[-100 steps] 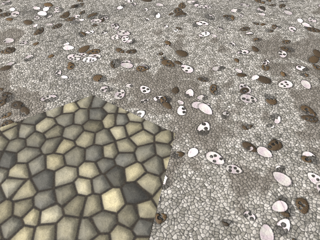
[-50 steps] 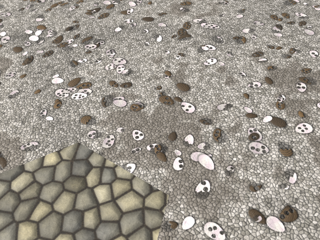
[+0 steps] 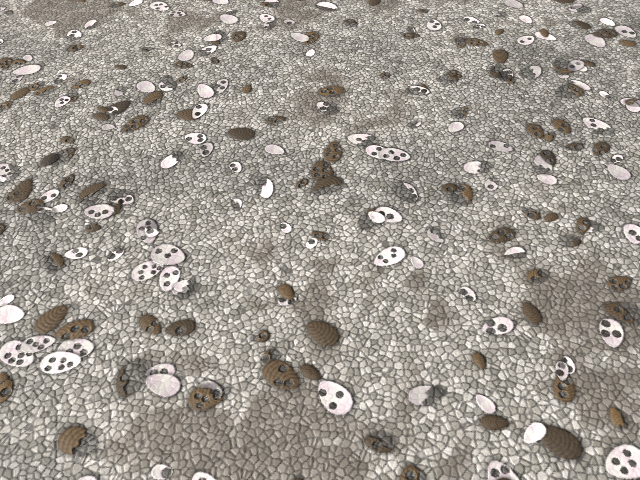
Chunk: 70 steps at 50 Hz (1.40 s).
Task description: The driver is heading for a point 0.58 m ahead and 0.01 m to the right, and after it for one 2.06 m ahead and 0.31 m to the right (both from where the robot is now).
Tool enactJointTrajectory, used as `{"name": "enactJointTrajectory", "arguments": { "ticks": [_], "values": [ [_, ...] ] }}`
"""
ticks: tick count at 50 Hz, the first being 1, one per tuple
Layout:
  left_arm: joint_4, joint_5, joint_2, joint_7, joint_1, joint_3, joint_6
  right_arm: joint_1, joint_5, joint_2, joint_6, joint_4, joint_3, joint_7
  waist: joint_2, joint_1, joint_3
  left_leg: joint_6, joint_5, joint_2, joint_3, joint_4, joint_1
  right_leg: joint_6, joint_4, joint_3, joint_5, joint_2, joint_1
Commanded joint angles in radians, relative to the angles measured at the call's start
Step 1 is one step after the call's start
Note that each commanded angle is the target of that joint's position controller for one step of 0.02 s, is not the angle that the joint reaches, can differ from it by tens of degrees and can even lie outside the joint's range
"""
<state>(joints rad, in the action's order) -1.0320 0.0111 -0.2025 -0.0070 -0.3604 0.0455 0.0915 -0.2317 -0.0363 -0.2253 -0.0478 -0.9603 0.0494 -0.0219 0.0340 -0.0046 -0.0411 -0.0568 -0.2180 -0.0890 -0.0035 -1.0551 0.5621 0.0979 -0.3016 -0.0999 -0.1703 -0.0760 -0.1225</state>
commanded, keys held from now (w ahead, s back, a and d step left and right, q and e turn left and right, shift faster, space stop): w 1.00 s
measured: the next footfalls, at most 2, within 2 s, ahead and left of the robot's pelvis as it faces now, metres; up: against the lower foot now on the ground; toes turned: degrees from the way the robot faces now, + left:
left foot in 0.32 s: +0.34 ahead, +0.12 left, +0.00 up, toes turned +4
right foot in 0.88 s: +0.64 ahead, -0.05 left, +0.00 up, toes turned -4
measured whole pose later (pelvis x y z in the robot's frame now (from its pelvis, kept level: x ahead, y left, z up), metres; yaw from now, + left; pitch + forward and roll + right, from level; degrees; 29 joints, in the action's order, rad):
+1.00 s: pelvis +0.54 +0.01 -0.01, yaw +0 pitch +0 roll +0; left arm -0.95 0.02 -0.21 -0.01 -0.16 0.06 0.07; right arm -0.37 -0.01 -0.19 -0.08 -1.04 0.05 0.00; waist 0.02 0.02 -0.06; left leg -0.09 -0.35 0.00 0.02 -1.15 0.30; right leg 0.10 -0.48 -0.11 -0.15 -0.04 -0.31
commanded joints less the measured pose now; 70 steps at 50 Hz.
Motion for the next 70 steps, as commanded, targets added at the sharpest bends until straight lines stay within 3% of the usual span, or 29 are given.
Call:
{"name": "enactJointTrajectory", "arguments": {
  "ticks": [1, 6, 11, 13, 15, 16, 17, 18, 19, 20, 22, 25, 28, 38, 41, 43, 44, 45, 46, 47, 48, 49, 50, 51, 54, 60, 65, 68, 70],
  "values": [
    [0.028, -0.001, -0.093, 0.003, -0.040, 0.009, 0.019, 0.016, 0.002, -0.030, 0.010, 0.051, 0.005, -0.007, -0.081, 0.020, -0.052, 0.024, 0.112, -0.028, 0.021, 0.088, 0.092, 0.116, 0.201, 0.203, 0.199, 0.264, -0.020],
    [-0.002, 0.000, -0.097, 0.007, -0.130, 0.003, 0.019, 0.198, 0.015, -0.012, 0.005, 0.108, -0.011, -0.009, -0.093, -0.029, -0.065, 0.027, 0.228, 0.004, 0.064, 0.340, 0.071, 0.099, 0.195, 0.153, 0.285, 0.251, 0.057],
    [-0.035, 0.014, -0.110, 0.023, -0.188, 0.006, 0.010, 0.293, 0.014, -0.034, -0.006, 0.152, -0.007, -0.006, -0.097, -0.047, -0.083, -0.013, 0.146, 0.030, 0.072, 0.454, 0.083, 0.106, 0.128, 0.156, 0.410, 0.308, 0.225],
    [-0.037, 0.018, -0.121, 0.029, -0.161, 0.009, 0.007, 0.247, 0.015, -0.042, -0.016, 0.145, 0.000, -0.001, -0.103, -0.013, -0.061, -0.044, 0.069, 0.065, 0.089, 0.503, -0.020, 0.087, 0.042, 0.134, 0.590, 0.312, 0.243],
    [-0.037, 0.013, -0.131, 0.027, -0.129, 0.012, 0.002, 0.007, 0.009, -0.068, -0.032, 0.064, 0.020, 0.014, -0.081, 0.089, 0.061, -0.086, 0.077, 0.130, 0.123, 0.593, -0.328, 0.054, -0.232, 0.084, 0.769, 0.265, 0.193],
    [-0.016, 0.005, -0.112, 0.024, -0.120, 0.003, 0.003, -0.178, -0.012, -0.127, -0.042, 0.014, 0.042, 0.026, -0.036, 0.153, 0.175, -0.132, 0.044, 0.015, -0.005, 0.596, -0.601, 0.034, -0.477, 0.058, 0.560, 0.224, 0.012],
    [0.013, -0.038, -0.016, 0.011, -0.214, -0.017, 0.004, -0.295, -0.031, -0.239, -0.042, 0.003, 0.071, 0.029, 0.180, 0.137, 0.323, -0.264, -0.078, -0.297, -0.482, 0.669, -0.907, -0.021, -0.887, -0.015, -0.005, 0.058, -0.352],
    [0.001, -0.011, -0.093, 0.012, -0.188, 0.008, 0.002, -0.233, 0.006, -0.213, -0.026, 0.006, 0.067, 0.019, 0.108, 0.117, 0.317, -0.280, -0.079, -0.325, -0.667, 0.784, -0.857, -0.006, -1.015, 0.121, -0.332, 0.021, -0.469],
    [0.029, -0.001, -0.105, 0.010, -0.093, 0.016, 0.000, -0.116, 0.023, -0.167, -0.023, 0.021, 0.053, 0.016, 0.049, 0.067, 0.154, -0.244, -0.109, -0.283, -0.497, 0.795, -0.712, 0.003, -1.023, 0.148, -0.243, 0.087, -0.524],
    [0.043, 0.002, -0.089, 0.005, -0.037, 0.013, 0.005, -0.048, 0.024, -0.102, -0.029, 0.032, 0.036, 0.011, 0.000, 0.046, 0.069, -0.214, -0.040, -0.241, -0.385, 0.838, -0.574, 0.003, -0.967, 0.146, -0.165, 0.123, -0.502],
    [0.038, 0.022, -0.052, -0.002, -0.037, 0.012, -0.017, -0.018, 0.027, -0.032, -0.042, 0.014, 0.014, 0.015, 0.009, -0.015, 0.004, -0.140, 0.069, -0.144, -0.221, 0.890, -0.419, -0.010, -0.864, 0.137, -0.103, 0.168, -0.411],
    [0.044, 0.030, -0.030, -0.015, -0.029, 0.012, -0.044, -0.099, 0.028, -0.049, -0.062, -0.026, 0.013, 0.021, 0.023, -0.035, 0.000, -0.153, 0.220, -0.121, -0.142, 0.910, -0.389, -0.037, -0.814, 0.110, -0.069, 0.173, -0.402],
    [0.090, 0.026, -0.045, -0.020, 0.106, 0.013, -0.054, -0.158, 0.027, -0.068, -0.063, -0.045, 0.013, 0.022, 0.016, -0.018, -0.037, -0.150, 0.244, -0.101, -0.100, 0.944, -0.420, -0.062, -0.713, 0.087, 0.034, 0.194, -0.509],
    [0.200, 0.010, -0.042, -0.020, 0.419, -0.004, -0.042, -0.323, 0.015, -0.068, -0.055, -0.101, 0.002, 0.037, 0.030, 0.062, -0.080, -0.144, 0.458, -0.122, -0.043, 0.898, -0.645, -0.044, -0.323, 0.026, 0.138, 0.140, -0.537],
    [0.204, 0.009, -0.056, -0.016, 0.391, 0.003, -0.028, -0.297, 0.007, -0.084, -0.051, -0.107, 0.008, 0.045, 0.034, 0.027, -0.066, -0.130, 0.665, -0.142, -0.024, 0.804, -0.696, 0.000, -0.258, 0.012, 0.034, 0.103, -0.445],
    [0.140, 0.012, -0.081, -0.002, 0.191, 0.021, -0.015, -0.264, 0.009, -0.101, -0.047, -0.106, 0.012, 0.045, 0.030, -0.060, 0.035, -0.102, 0.878, -0.113, 0.011, 0.572, -0.670, 0.040, -0.184, -0.020, 0.011, 0.035, -0.188],
    [0.083, 0.027, -0.119, 0.008, 0.012, 0.039, -0.005, -0.250, 0.017, -0.092, -0.047, -0.096, 0.008, 0.042, 0.002, -0.128, 0.133, -0.082, 0.756, -0.074, 0.040, 0.364, -0.537, 0.076, -0.159, 0.031, 0.043, 0.078, 0.064],
    [0.062, 0.054, -0.222, 0.019, -0.147, 0.065, 0.000, -0.278, 0.044, -0.029, -0.049, -0.055, -0.010, 0.033, -0.140, -0.152, 0.275, -0.047, 0.336, 0.015, 0.094, 0.016, -0.255, 0.157, -0.133, 0.375, -0.055, 0.354, 0.357],
    [0.058, 0.028, -0.249, 0.008, -0.136, 0.076, -0.017, -0.345, 0.059, -0.025, -0.049, -0.062, 0.000, 0.026, -0.279, -0.112, 0.361, -0.030, -0.309, 0.182, 0.043, -0.268, -0.011, 0.271, 0.020, 0.791, -0.072, 0.518, 0.464],
    [0.078, 0.002, -0.202, 0.002, -0.009, 0.065, -0.025, -0.251, 0.033, -0.085, -0.042, -0.049, 0.017, 0.030, -0.119, -0.070, 0.211, -0.045, -0.231, 0.097, -0.046, -0.304, 0.076, 0.231, 0.035, 0.663, -0.138, 0.463, 0.336],
    [0.094, -0.002, -0.135, -0.002, 0.077, 0.046, -0.020, -0.168, 0.026, -0.070, -0.047, -0.025, 0.015, 0.024, -0.072, -0.052, 0.093, -0.045, -0.147, 0.061, -0.045, -0.260, 0.083, 0.202, 0.068, 0.531, -0.112, 0.425, 0.186],
    [0.090, 0.003, -0.088, -0.003, 0.114, 0.032, -0.014, -0.146, 0.025, -0.046, -0.046, -0.023, 0.013, 0.022, -0.044, -0.016, 0.025, -0.043, -0.096, 0.026, -0.042, -0.187, 0.039, 0.158, 0.108, 0.433, -0.041, 0.375, 0.070],
    [0.074, 0.001, -0.058, 0.002, 0.111, 0.021, -0.006, -0.145, 0.008, -0.035, -0.034, -0.020, 0.015, 0.018, -0.061, 0.012, 0.000, -0.033, -0.075, 0.005, -0.043, -0.130, -0.009, 0.127, 0.127, 0.360, 0.024, 0.333, -0.003],
    [0.061, 0.001, -0.046, 0.005, 0.096, 0.016, 0.000, -0.179, -0.001, -0.008, -0.020, -0.032, 0.010, 0.011, -0.073, 0.032, 0.002, -0.023, -0.062, -0.001, -0.035, -0.102, -0.054, 0.112, 0.142, 0.308, 0.052, 0.310, -0.044],
    [0.028, 0.000, -0.084, 0.009, 0.021, 0.020, 0.019, -0.127, -0.006, -0.006, 0.003, -0.009, 0.013, 0.001, -0.079, 0.043, -0.014, 0.004, -0.015, -0.010, -0.007, -0.038, -0.016, 0.125, 0.167, 0.243, 0.171, 0.290, -0.051],
    [0.007, -0.001, -0.089, 0.008, -0.078, 0.011, 0.017, 0.135, 0.011, -0.012, 0.008, 0.082, 0.004, -0.008, -0.086, -0.010, -0.057, 0.040, 0.181, -0.017, 0.046, 0.254, 0.080, 0.103, 0.200, 0.161, 0.253, 0.247, 0.020],
    [-0.025, 0.007, -0.096, 0.017, -0.166, 0.009, 0.014, 0.269, 0.015, -0.016, 0.002, 0.128, -0.004, -0.006, -0.099, -0.053, -0.070, 0.017, 0.205, 0.017, 0.075, 0.417, 0.081, 0.104, 0.166, 0.143, 0.349, 0.277, 0.161],
    [-0.037, 0.016, -0.111, 0.026, -0.166, 0.014, 0.009, 0.284, 0.015, -0.032, -0.009, 0.148, 0.001, -0.004, -0.103, -0.040, -0.075, -0.019, 0.118, 0.036, 0.077, 0.477, 0.055, 0.098, 0.103, 0.140, 0.469, 0.311, 0.243],
    [-0.035, 0.018, -0.127, 0.030, -0.132, 0.019, 0.006, 0.185, 0.014, -0.048, -0.020, 0.121, 0.013, 0.005, -0.113, 0.013, -0.025, -0.054, 0.045, 0.089, 0.102, 0.523, -0.109, 0.074, -0.028, 0.112, 0.714, 0.305, 0.241]
  ]
}}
